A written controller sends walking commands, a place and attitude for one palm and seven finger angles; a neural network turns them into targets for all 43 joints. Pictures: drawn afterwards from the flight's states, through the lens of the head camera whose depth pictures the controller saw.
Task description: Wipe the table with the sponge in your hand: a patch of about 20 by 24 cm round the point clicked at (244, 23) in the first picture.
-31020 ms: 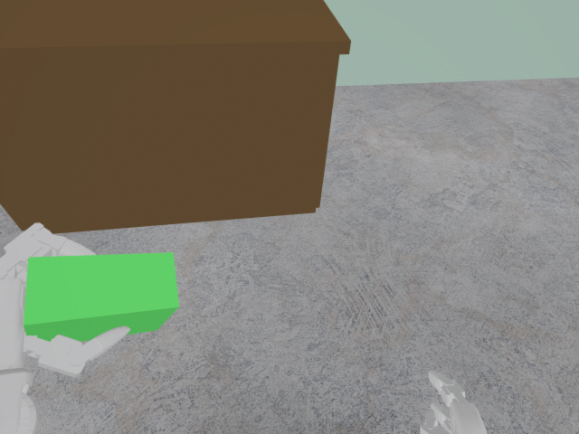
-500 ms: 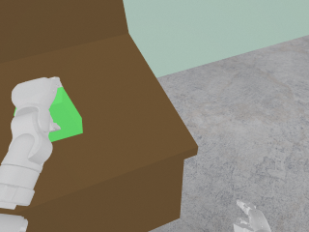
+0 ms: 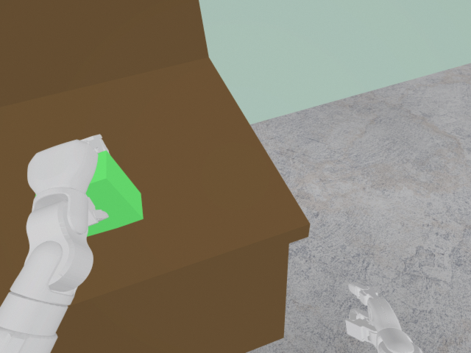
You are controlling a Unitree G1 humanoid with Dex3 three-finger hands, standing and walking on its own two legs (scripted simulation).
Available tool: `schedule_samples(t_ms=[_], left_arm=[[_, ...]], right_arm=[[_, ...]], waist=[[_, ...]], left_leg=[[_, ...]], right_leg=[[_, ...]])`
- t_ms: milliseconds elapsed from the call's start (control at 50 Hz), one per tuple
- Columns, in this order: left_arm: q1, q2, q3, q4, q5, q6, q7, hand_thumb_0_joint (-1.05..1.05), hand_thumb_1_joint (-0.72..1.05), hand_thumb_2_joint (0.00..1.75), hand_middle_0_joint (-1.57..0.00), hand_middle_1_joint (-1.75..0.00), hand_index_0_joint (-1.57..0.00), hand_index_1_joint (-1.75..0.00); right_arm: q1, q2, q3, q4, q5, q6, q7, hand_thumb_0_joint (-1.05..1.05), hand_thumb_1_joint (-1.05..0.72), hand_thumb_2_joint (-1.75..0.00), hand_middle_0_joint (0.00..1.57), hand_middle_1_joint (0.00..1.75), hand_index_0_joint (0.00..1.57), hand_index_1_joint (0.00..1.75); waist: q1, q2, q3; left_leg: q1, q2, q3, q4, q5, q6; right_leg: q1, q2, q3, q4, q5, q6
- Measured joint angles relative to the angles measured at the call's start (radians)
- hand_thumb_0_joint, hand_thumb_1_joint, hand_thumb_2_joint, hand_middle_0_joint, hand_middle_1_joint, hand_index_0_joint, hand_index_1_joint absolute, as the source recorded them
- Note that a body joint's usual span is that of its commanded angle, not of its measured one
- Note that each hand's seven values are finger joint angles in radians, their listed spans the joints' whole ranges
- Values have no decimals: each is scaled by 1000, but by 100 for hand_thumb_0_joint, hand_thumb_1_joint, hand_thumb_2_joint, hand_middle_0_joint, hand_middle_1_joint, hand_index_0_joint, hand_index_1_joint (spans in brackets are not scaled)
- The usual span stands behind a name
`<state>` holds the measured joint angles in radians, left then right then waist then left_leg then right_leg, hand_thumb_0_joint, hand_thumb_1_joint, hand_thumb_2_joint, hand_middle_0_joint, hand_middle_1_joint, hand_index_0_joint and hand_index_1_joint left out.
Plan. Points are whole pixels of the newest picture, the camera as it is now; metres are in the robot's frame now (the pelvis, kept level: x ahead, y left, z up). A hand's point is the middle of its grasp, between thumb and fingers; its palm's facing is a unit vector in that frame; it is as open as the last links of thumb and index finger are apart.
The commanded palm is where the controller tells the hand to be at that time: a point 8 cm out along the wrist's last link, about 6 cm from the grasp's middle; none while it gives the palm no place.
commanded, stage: wipe back along the middle lane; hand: left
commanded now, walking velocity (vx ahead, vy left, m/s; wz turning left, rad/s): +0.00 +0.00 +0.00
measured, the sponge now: (102, 203) +0.31 +0.28 +0.11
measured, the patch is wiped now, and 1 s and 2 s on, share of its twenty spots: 0.70 0.70 0.95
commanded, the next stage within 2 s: slide across to the third lane in 0.20 s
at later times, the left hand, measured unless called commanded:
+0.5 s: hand (91, 201) +0.28 +0.25 +0.17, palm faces +0.17 -0.05 -0.98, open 10.3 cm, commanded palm +0.24 +0.23 +0.20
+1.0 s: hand (139, 190) +0.30 +0.18 +0.17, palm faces +0.14 -0.08 -0.99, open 10.3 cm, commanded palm +0.26 +0.17 +0.23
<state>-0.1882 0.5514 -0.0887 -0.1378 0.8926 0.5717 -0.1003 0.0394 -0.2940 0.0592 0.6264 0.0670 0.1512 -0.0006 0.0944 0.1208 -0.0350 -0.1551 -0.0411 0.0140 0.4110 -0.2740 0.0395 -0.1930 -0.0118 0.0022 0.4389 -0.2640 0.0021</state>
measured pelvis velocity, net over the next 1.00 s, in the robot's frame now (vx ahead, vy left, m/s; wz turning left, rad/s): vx -0.02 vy -0.03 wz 0.01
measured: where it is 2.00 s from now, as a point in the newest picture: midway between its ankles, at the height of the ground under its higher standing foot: outside the picture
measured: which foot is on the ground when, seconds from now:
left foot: down 0.00-1.00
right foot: down 0.00-1.00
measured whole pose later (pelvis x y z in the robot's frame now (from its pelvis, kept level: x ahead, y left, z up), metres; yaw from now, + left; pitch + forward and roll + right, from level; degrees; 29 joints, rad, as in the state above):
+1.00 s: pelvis -0.02 -0.03 +0.00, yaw +1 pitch -2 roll +1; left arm -0.35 0.43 -0.33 -0.10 0.93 0.68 -0.13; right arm -0.01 -0.26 0.08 0.66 0.06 0.15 0.00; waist 0.12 0.12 -0.02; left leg -0.11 -0.02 0.00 0.37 -0.23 0.01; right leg -0.16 0.00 -0.02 0.44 -0.24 -0.03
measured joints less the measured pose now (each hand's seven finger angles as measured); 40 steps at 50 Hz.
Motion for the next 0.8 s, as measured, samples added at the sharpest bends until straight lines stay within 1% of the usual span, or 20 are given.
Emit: schedule_samples(t_ms=[140, 260, 320, 400, 540, 620, 720, 800], left_arm=[[67, -12, 10, -82, -6, 18, 10, 2, -48, 104, -67, -137, -68, -138], [73, -26, -4, -95, 12, 40, 26, 2, -48, 104, -67, -137, -68, -138], [89, -29, -3, -107, 13, 43, 32, 2, -48, 104, -67, -137, -67, -138], [75, -27, -17, -93, 14, 56, 28, 2, -48, 104, -67, -137, -67, -138], [28, -29, -57, -60, 24, 81, -3, 2, -49, 104, -67, -137, -68, -138], [-7, -33, -94, -40, 31, 86, -26, 1, -49, 104, -67, -137, -68, -137], [-67, -46, -149, -5, 41, 88, -51, 1, -49, 105, -67, -137, -69, -136], [-108, -61, -184, 11, 37, 81, -57, 0, -50, 105, -68, -136, -70, -136]], right_arm=[[-11, 1, 3, -9, -1, 3, -1, 1, -90, -90, 19, 30, 20, 29], [-12, -1, 3, -5, -3, 6, -11, 1, -90, -90, 19, 30, 20, 29], [-10, -2, 3, -3, -3, 5, -14, 1, -90, -90, 19, 30, 20, 29], [-5, -3, 2, 6, -5, 3, -21, 1, -90, -90, 19, 30, 20, 29], [-2, -7, -2, 22, -7, -7, -27, 1, -90, -90, 19, 30, 20, 29], [-7, -7, -2, 27, -7, -12, -30, 2, -90, -90, 19, 30, 20, 29], [-20, -1, 3, 31, -8, -18, -29, 2, -90, -90, 19, 30, 20, 29], [-32, 10, 7, 31, -10, -23, -22, 2, -90, -90, 19, 30, 20, 29]], waist=[[5, 0, 1], [9, -2, 8], [8, 0, 8], [10, 0, 10], [13, 5, 12], [18, 8, 13], [26, 8, 16], [30, 8, 18]], left_leg=[[5, 5, 2, 10, -3, -5], [8, 8, -2, 11, 1, -10], [9, 11, -1, 11, 1, -13], [12, 13, -4, 12, 3, -16], [19, 13, -12, 7, 9, -19], [25, 12, -17, 0, 16, -21], [31, 10, -23, -11, 27, -23], [36, 10, -25, -21, 36, -25]], right_leg=[[2, 5, 1, 12, -3, -5], [5, 8, -3, 18, -3, -11], [4, 11, -1, 20, -2, -14], [7, 12, -5, 23, -3, -17], [15, 13, -13, 22, -2, -22], [20, 11, -17, 20, 0, -24], [25, 9, -23, 15, 6, -26], [29, 9, -25, 9, 11, -29]])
